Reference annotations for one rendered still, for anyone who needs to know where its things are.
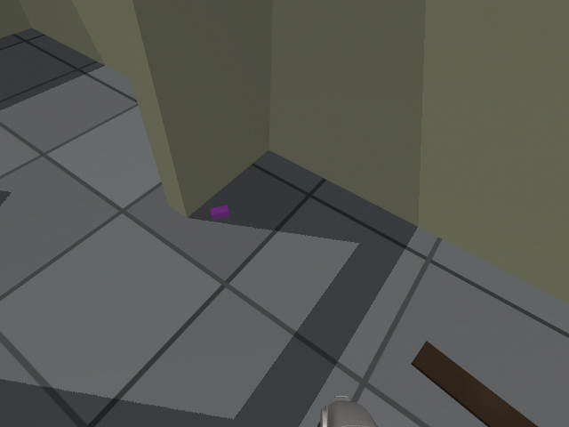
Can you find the small box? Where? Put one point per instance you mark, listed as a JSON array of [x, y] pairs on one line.
[[219, 212]]

